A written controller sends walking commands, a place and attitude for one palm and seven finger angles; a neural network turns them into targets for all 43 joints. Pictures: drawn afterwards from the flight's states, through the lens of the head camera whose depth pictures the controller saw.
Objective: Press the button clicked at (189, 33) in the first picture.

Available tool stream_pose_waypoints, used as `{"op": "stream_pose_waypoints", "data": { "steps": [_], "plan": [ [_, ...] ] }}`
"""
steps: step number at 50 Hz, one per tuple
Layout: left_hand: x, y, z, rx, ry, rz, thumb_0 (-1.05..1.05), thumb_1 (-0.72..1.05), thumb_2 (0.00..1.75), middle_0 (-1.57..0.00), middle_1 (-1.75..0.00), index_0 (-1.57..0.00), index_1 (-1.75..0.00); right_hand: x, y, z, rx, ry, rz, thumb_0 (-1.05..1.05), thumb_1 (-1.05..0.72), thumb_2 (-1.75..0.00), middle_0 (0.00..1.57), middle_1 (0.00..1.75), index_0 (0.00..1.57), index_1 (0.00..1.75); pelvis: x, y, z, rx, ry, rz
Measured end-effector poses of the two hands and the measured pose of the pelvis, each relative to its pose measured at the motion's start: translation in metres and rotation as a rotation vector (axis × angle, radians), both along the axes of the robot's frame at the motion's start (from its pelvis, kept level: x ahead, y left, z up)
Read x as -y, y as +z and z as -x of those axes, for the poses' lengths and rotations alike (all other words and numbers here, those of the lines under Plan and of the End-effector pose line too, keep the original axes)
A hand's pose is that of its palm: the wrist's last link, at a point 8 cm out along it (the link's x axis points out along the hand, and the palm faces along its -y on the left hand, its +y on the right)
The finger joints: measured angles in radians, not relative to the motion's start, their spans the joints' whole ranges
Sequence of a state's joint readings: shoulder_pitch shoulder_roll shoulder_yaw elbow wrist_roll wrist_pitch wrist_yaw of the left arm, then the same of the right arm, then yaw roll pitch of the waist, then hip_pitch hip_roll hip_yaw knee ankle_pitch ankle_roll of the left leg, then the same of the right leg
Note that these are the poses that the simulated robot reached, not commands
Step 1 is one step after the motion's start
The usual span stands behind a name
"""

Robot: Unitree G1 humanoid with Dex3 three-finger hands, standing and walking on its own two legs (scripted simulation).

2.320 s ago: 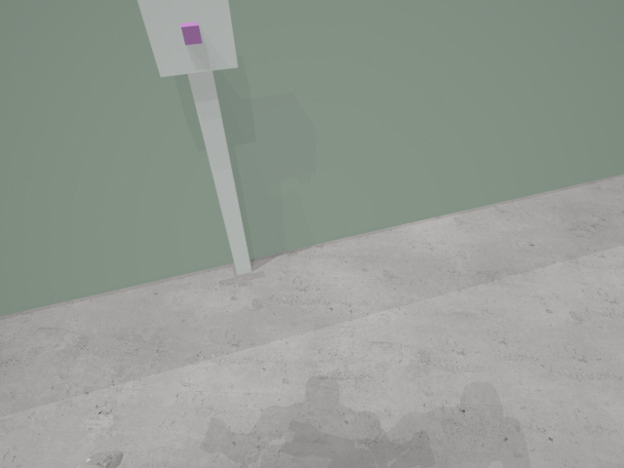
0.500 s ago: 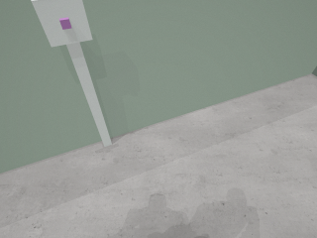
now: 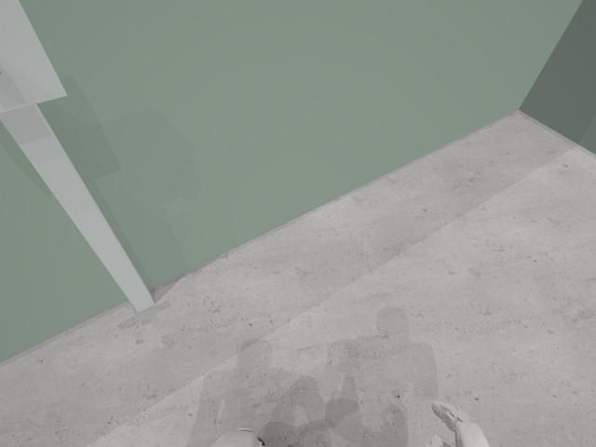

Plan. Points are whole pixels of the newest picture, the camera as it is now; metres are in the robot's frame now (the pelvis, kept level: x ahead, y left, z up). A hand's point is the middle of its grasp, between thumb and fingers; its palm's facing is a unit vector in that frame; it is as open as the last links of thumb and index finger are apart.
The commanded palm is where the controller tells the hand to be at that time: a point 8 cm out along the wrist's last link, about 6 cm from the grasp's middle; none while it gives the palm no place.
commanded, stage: walk to a spot facing it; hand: left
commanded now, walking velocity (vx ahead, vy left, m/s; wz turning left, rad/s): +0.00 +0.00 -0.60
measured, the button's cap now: out of the picture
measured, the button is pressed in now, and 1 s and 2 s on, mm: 0 0 0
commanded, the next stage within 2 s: turn to face it in 0.46 s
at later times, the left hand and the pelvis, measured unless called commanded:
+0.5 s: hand (238, 334) +0.30 +0.15 -0.14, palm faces -0.35 -0.89 -0.30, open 7.4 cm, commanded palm none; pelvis +0.08 +0.01 -0.01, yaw -20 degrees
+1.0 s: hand (200, 364) +0.25 +0.20 -0.16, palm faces -0.24 -0.95 -0.18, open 7.4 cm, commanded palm none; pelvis +0.13 +0.04 +0.02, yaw -16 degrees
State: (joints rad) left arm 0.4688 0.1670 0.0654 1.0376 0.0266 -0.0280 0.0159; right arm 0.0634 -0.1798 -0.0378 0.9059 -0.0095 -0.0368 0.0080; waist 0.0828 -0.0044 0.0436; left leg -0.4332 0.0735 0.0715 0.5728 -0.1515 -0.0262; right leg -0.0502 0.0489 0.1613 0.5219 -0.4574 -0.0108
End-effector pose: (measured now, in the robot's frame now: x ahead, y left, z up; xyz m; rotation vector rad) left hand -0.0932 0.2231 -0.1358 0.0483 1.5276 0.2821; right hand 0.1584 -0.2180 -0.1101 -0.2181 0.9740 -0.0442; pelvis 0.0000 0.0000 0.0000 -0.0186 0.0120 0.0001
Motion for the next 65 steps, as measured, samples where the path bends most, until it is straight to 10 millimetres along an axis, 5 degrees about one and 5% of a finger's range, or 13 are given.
{"op": "stream_pose_waypoints", "data": {
  "steps": [4, 11, 18, 24, 28, 35, 42, 48, 55, 65],
  "plan": [
    [-0.042, -0.013, -0.069, 0.043, -0.092, -0.02, 0.01, 0.91, 0.9, -0.2, -0.3, -0.2, -0.3, -0.01, 0.004, -0.005, 0.028, -0.064, 0.021, 0.0, -0.91, -0.9, 0.2, 0.3, 0.2, 0.3, -0.015, -0.004, -0.02, 0.021, -0.077, -0.006],
    [-0.07, 0.013, -0.224, 0.273, -0.278, -0.052, 0.01, 0.91, 0.9, -0.2, -0.3, -0.19, -0.3, -0.006, 0.003, 0.057, -0.133, -0.247, 0.031, 0.0, -0.9, -0.9, 0.2, 0.3, 0.21, 0.3, -0.029, 0.012, -0.045, 0.022, -0.168, -0.002],
    [-0.035, 0.036, -0.339, 0.405, -0.485, -0.056, 0.0, 0.91, 0.9, -0.19, -0.3, -0.19, -0.3, 0.005, -0.014, 0.13, -0.291, -0.448, 0.003, 0.0, -0.9, -0.9, 0.2, 0.3, 0.2, 0.3, -0.028, 0.012, -0.065, 0.018, -0.264, -0.019],
    [0.022, 0.034, -0.397, 0.493, -0.637, -0.045, 0.0, 0.91, 0.9, -0.2, -0.3, -0.19, -0.3, 0.018, -0.038, 0.174, -0.392, -0.566, -0.033, 0.0, -0.91, -0.9, 0.2, 0.3, 0.2, 0.3, -0.009, -0.005, -0.08, 0.012, -0.343, -0.024],
    [0.042, 0.033, -0.4, 0.474, -0.673, -0.016, 0.0, 0.91, 0.9, -0.2, -0.3, -0.2, -0.3, 0.023, -0.033, 0.171, -0.399, -0.611, -0.026, 0.01, -0.91, -0.9, 0.2, 0.3, 0.2, 0.29, -0.007, 0.0, -0.085, 0.017, -0.387, -0.017],
    [0.049, 0.02, -0.392, 0.397, -0.684, 0.052, 0.0, 0.91, 0.9, -0.2, -0.3, -0.2, -0.3, 0.015, -0.014, 0.135, -0.312, -0.627, -0.008, 0.0, -0.91, -0.9, 0.2, 0.29, 0.2, 0.29, -0.013, 0.008, -0.103, 0.008, -0.413, -0.001],
    [0.021, -0.007, -0.38, 0.346, -0.562, 0.108, 0.01, 0.91, 0.9, -0.2, -0.3, -0.2, -0.3, -0.023, -0.01, 0.101, -0.32, -0.557, -0.008, 0.0, -0.91, -0.9, 0.2, 0.3, 0.2, 0.29, -0.03, 0.004, -0.126, 0.015, -0.358, 0.02],
    [-0.016, 0.002, -0.355, 0.257, -0.473, 0.06, 0.01, 0.91, 0.9, -0.2, -0.3, -0.2, -0.3, -0.037, 0.0, 0.089, -0.361, -0.506, -0.015, 0.01, -0.93, -0.9, 0.2, 0.3, 0.21, 0.3, -0.038, 0.017, -0.13, -0.007, -0.305, 0.023],
    [-0.043, 0.016, -0.34, 0.244, -0.405, -0.025, 0.01, 0.91, 0.9, -0.2, -0.3, -0.2, -0.3, -0.021, -0.001, 0.084, -0.375, -0.449, -0.007, 0.0, -0.91, -0.9, 0.21, 0.3, 0.21, 0.3, -0.036, 0.021, -0.121, -0.022, -0.226, 0.016],
    [-0.031, 0.033, -0.314, 0.378, -0.322, -0.116, 0.01, 0.91, 0.9, -0.2, -0.3, -0.2, -0.3, 0.04, -0.022, 0.056, -0.315, -0.324, 0.014, 0.0, -0.91, -0.9, 0.2, 0.3, 0.2, 0.3, -0.01, 0.008, -0.097, 0.0, -0.09, -0.019]
  ]
}}
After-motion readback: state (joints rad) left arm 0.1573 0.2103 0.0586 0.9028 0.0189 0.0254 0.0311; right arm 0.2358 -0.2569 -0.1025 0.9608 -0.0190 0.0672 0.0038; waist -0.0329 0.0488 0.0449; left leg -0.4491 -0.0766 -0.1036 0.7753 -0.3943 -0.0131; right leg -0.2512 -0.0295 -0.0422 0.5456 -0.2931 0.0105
